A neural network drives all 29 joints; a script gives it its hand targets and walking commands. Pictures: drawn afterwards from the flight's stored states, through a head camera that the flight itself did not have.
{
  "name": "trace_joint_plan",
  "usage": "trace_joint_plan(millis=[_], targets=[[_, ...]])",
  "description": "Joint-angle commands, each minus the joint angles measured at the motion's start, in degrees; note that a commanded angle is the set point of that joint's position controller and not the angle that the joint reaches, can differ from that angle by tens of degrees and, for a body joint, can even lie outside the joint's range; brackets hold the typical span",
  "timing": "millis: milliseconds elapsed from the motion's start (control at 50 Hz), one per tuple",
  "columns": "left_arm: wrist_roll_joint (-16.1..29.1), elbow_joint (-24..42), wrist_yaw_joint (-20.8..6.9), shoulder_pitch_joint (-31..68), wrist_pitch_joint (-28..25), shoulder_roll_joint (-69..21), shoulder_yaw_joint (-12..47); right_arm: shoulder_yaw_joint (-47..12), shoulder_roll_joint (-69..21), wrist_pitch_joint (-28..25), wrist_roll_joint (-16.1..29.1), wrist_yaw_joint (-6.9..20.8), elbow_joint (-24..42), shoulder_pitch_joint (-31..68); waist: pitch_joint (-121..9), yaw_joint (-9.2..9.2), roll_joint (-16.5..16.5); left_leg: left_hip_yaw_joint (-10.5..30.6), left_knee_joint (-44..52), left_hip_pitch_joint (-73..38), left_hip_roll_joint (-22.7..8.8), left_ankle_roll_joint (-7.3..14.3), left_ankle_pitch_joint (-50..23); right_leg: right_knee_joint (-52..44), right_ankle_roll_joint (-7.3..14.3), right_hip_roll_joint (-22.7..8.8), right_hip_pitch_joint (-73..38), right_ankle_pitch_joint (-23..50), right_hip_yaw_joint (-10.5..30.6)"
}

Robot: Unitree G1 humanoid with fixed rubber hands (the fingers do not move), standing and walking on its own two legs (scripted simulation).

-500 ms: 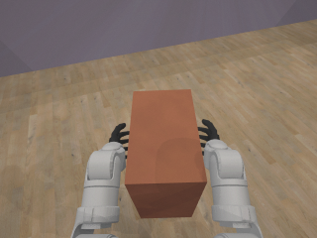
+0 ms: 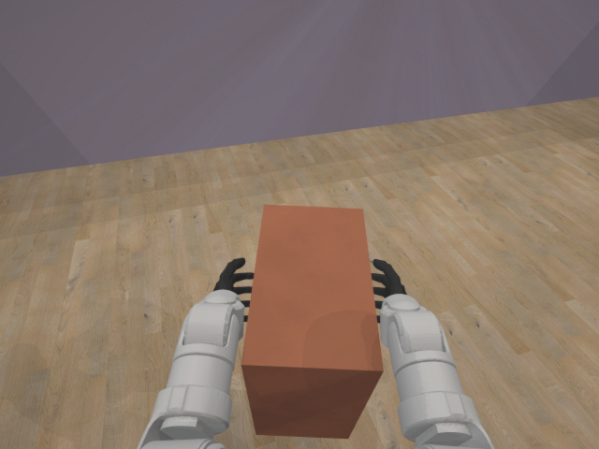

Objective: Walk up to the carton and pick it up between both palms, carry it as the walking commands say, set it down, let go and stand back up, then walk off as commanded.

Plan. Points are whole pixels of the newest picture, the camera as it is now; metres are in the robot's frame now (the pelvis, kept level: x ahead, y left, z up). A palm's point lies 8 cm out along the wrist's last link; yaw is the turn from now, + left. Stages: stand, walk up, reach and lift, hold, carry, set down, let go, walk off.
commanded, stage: set down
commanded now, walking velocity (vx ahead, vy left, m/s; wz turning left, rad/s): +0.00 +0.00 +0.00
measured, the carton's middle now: (307, 325) +0.31 +0.01 -0.02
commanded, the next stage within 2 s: none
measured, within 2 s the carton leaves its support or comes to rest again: neither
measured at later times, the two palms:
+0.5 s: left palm (232, 330) +0.29 +0.12 -0.01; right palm (391, 324) +0.31 -0.12 +0.00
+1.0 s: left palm (237, 349) +0.33 +0.13 -0.13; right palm (368, 339) +0.36 -0.11 -0.12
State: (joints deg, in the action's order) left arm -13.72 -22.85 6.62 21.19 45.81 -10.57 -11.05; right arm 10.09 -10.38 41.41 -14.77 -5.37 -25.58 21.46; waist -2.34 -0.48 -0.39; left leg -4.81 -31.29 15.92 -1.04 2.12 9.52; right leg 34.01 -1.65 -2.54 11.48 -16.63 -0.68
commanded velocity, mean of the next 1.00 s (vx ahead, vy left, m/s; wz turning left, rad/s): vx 0.00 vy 0.00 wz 0.00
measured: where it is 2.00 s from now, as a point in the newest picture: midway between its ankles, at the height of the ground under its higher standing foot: outside the picture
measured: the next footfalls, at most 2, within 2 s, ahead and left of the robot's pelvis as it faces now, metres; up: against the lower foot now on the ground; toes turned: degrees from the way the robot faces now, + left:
none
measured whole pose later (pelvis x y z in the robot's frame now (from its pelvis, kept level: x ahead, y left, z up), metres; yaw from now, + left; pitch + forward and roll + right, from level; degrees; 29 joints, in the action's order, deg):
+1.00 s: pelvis -0.01 +0.00 -0.03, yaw -1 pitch +19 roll -2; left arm -14.0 -40.6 10.1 30.2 -0.4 -9.2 -16.8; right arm 18.8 -8.6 -1.2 -16.2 -5.9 -43.6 34.2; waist 6.7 -1.5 -0.5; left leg 1.0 -42.7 52.6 0.5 1.3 9.3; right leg 44.5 -0.5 0.5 47.4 -16.4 0.3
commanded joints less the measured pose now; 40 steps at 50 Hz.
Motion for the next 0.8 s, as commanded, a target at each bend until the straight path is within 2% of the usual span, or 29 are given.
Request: trace_joint_plan(millis=[0, 20, 40, 100, 120, 160, 180, 200, 220, 240, 260, 280, 320, 360, 380, 400, 420, 460, 500, 520, 540, 560, 600, 640, 660, 680, 700, 720, 780], targets=[[11.4, -3.6, -14.6, 43.0, -6.1, -67.1, 21.5, -16.4, -59.3, -4.7, 8.0, 18.5, -2.5, 44.1, -6.8, -0.22, 2.6, 12.7, 8.5, -19.7, 3.5, -2.1, 10.6, -9.0, 5.4, 6.9, 4.8, -6.3, 7.1], [11.5, -4.2, -14.4, 45.6, -7.2, -67.0, 19.2, -17.3, -59.4, -6.1, 9.7, 19.5, -1.4, 50.8, -7.0, -2.48, 1.3, 14.2, 8.0, -22.2, 2.5, -1.4, 13.3, -8.5, 5.3, 6.2, 8.4, -8.8, 7.7], [12.3, -5.1, -14.4, 48.0, -8.5, -67.7, 19.1, -18.5, -60.3, -7.4, 10.8, 19.8, -1.0, 54.6, -9.7, -2.72, -1.2, 14.2, 8.0, -22.3, 2.0, -0.8, 12.3, -7.3, 5.1, 6.9, 8.6, -7.9, 7.4], [7.8, -15.3, -15.0, 51.3, -10.0, -64.8, 11.6, -11.3, -60.6, -9.3, 7.4, 18.3, -11.6, 54.8, -7.5, -1.95, -1.2, 13.3, 6.0, -20.9, 3.3, -1.0, 20.4, -8.1, 5.5, 5.5, 10.6, -15.6, 8.0], [6.4, -17.5, -15.2, 51.4, -10.9, -64.2, 8.5, -10.5, -60.1, -10.2, 5.9, 18.0, -13.0, 56.5, -4.8, -3.72, -2.2, 12.4, 5.5, -19.0, 4.0, -1.0, 18.4, -8.6, 5.4, 5.6, 10.1, -14.9, 8.0], [2.3, -21.6, -14.9, 50.8, -11.4, -61.5, 4.1, -4.1, -57.3, -11.5, 3.6, 17.4, -18.9, 54.1, -3.3, -2.27, 3.1, 11.3, 5.3, -16.9, 3.9, -1.7, 19.8, -7.9, 6.0, 4.9, 10.7, -14.7, 8.2], [0.9, -24.1, -14.5, 48.7, -12.3, -59.3, 0.9, -4.3, -56.6, -12.1, 4.1, 17.1, -20.2, 56.1, -0.6, -5.53, 1.2, 11.8, 5.2, -14.0, 3.8, -1.2, 18.6, -7.3, 5.6, 4.6, 10.3, -14.2, 8.0], [0.1, -24.9, -14.4, 47.9, -13.6, -57.2, -0.7, -4.2, -56.7, -13.1, 4.2, 16.6, -18.8, 57.0, -2.4, -6.13, -1.9, 11.0, 3.8, -15.2, 3.9, -1.0, 16.4, -7.9, 5.4, 4.5, 11.4, -14.8, 8.4], [0.1, -23.7, -14.1, 55.2, -14.4, -55.7, -1.1, -1.1, -56.3, -14.0, 3.6, 16.0, -22.1, 59.7, -1.6, -4.33, 0.6, 9.7, 3.1, -15.1, 4.4, -0.8, 18.9, -7.0, 5.7, 4.6, 14.7, -16.9, 7.6], [-0.6, -26.1, -13.8, 50.7, -15.0, -55.7, -2.7, 0.0, -55.6, -14.7, 1.9, 15.6, -22.4, 57.3, -0.5, -4.37, -2.9, 10.6, 3.5, -14.5, 3.9, -0.7, 16.0, -6.7, 5.5, 5.4, 15.0, -14.3, 6.9], [-1.5, -24.2, -14.3, 49.1, -15.5, -54.5, -2.5, 1.9, -54.4, -15.0, 0.9, 15.0, -23.9, 51.4, 0.2, -3.00, -0.2, 9.5, 3.8, -14.6, 4.1, -1.4, 14.8, -7.3, 5.4, 5.9, 14.9, -12.0, 6.6], [-1.3, -23.6, -14.0, 53.5, -17.0, -50.0, -3.9, 1.2, -54.0, -16.0, 1.4, 14.8, -24.0, 54.7, -0.8, -4.12, -1.1, 8.8, 2.1, -11.6, 4.2, -0.8, 16.0, -6.9, 5.7, 4.7, 14.5, -14.2, 7.1], [-1.9, -24.0, -13.8, 57.6, -18.8, -50.5, -2.7, 2.0, -52.7, -17.9, 1.8, 14.2, -24.6, 56.8, -2.5, -3.81, 2.2, 9.0, 2.5, -9.8, 4.1, -1.3, 18.2, -5.3, 5.7, 5.6, 14.8, -14.4, 6.5], [-2.4, -22.2, -12.9, 52.4, -20.7, -51.0, -1.4, 1.9, -52.3, -19.7, 0.2, 14.1, -24.7, 50.9, -2.6, -3.40, -0.2, 9.8, 2.3, -9.4, 3.5, -1.5, 13.4, -4.1, 6.0, 6.5, 13.7, -8.5, 6.1], [-2.7, -22.9, -12.7, 54.7, -21.5, -51.2, -1.0, 4.1, -50.4, -20.4, -0.9, 13.3, -26.0, 51.7, -2.3, -0.63, 1.4, 10.2, 2.5, -9.3, 3.2, -1.3, 16.2, -3.2, 5.5, 6.9, 14.7, -10.2, 5.3], [-3.2, -24.5, -13.1, 50.9, -22.7, -49.4, -2.3, 0.6, -50.4, -21.9, 0.2, 13.2, -21.6, 55.0, -3.5, -4.28, -0.9, 9.6, 1.5, -5.6, 4.0, -1.3, 14.4, -3.4, 5.3, 6.4, 13.0, -9.5, 6.1], [-3.7, -25.1, -12.4, 50.7, -23.4, -50.0, -2.9, -0.2, -50.3, -22.5, 1.0, 13.0, -21.5, 56.1, -1.6, -4.77, 1.6, 8.7, 0.7, -4.3, 4.5, -1.0, 13.3, -3.0, 5.3, 6.2, 13.6, -9.9, 6.4], [-4.8, -25.2, -12.2, 52.6, -25.6, -46.6, -3.0, 0.2, -49.7, -24.0, 1.4, 12.1, -21.4, 57.0, -3.2, -4.06, -2.6, 8.5, -1.9, -4.4, 5.2, -0.3, 12.3, -3.8, 4.8, 6.6, 19.1, -12.5, 6.4], [-4.5, -24.2, -12.1, 52.8, -26.7, -47.7, -0.9, 1.5, -50.4, -24.8, -0.2, 11.5, -23.5, 53.5, -4.3, -2.32, -1.2, 8.8, -0.9, -4.5, 5.2, -0.3, 14.6, -2.2, 4.6, 7.2, 18.5, -11.5, 5.3], [-4.6, -24.6, -11.8, 50.8, -27.8, -46.6, -2.1, 1.0, -50.8, -25.8, -0.2, 11.6, -23.7, 51.4, -4.2, -4.70, -3.1, 8.7, -2.1, -3.7, 5.0, -0.4, 11.9, -2.0, 4.9, 7.1, 18.6, -10.0, 6.0], [-4.5, -22.6, -11.6, 51.3, -29.3, -47.0, 0.5, -0.3, -52.4, -27.4, 0.3, 11.3, -23.3, 49.4, -7.9, -3.50, -1.4, 7.9, -3.2, -3.7, 5.6, -0.6, 9.8, -1.6, 4.5, 7.1, 18.6, -7.9, 6.3], [-5.3, -24.8, -11.5, 47.5, -30.3, -46.4, -0.5, -2.5, -50.6, -28.5, 1.5, 11.0, -19.0, 53.9, -8.2, -5.75, -2.7, 8.6, -3.6, -2.6, 5.8, 0.1, 7.1, -1.0, 3.8, 7.4, 20.8, -6.9, 6.0], [-4.2, -22.8, -10.6, 49.9, -32.6, -47.1, 2.8, -4.0, -53.2, -30.5, 2.6, 11.1, -22.7, 50.5, -13.7, -5.54, -1.1, 8.8, -3.8, -5.2, 6.2, -0.5, 9.1, 0.9, 4.1, 7.8, 22.5, -6.3, 5.7], [-4.3, -21.9, -10.2, 44.0, -35.1, -46.5, 4.8, -6.0, -52.5, -32.5, 2.6, 11.0, -21.2, 46.6, -14.1, -6.53, 1.3, 8.7, -4.5, -5.0, 6.2, -1.1, 1.7, 0.6, 4.3, 7.5, 22.4, 0.0, 6.1], [-4.2, -22.4, -9.8, 41.4, -36.1, -48.5, 5.6, -4.6, -51.1, -33.7, 2.0, 10.9, -22.1, 42.3, -14.8, -4.44, 1.3, 10.6, -4.0, -7.0, 5.8, -1.1, -2.3, 1.2, 3.9, 8.7, 24.3, 2.6, 5.3], [-3.5, -21.8, -9.8, 39.3, -37.9, -48.2, 6.7, -7.1, -50.7, -35.4, 2.8, 10.7, -20.1, 41.3, -18.8, -5.14, 2.0, 10.4, -6.2, -5.4, 6.4, -1.8, -7.9, 1.9, 4.0, 8.6, 22.3, 6.8, 6.3], [-3.4, -21.5, -9.7, 37.5, -39.1, -46.9, 7.4, -8.7, -51.5, -36.4, 3.4, 10.3, -18.4, 41.1, -20.1, -5.10, -1.0, 11.0, -7.2, -6.1, 6.4, -1.1, -10.3, 3.0, 3.0, 9.3, 24.1, 8.6, 5.6], [-3.2, -18.5, -9.1, 40.7, -40.6, -44.1, 7.4, -6.8, -48.8, -36.7, 2.7, 10.1, -22.5, 38.6, -20.4, -5.19, 1.6, 9.4, -7.4, -2.4, 6.6, -1.9, -10.3, 2.5, 3.2, 9.0, 24.0, 8.2, 6.2], [-3.3, -20.3, -8.1, 36.4, -43.0, -42.9, 9.1, -7.7, -45.6, -39.5, 2.3, 8.9, -23.0, 35.4, -23.6, -3.16, 1.8, 10.8, -9.8, -0.1, 6.6, -1.8, -11.6, 6.0, 3.1, 9.3, 27.9, 10.5, 6.1]])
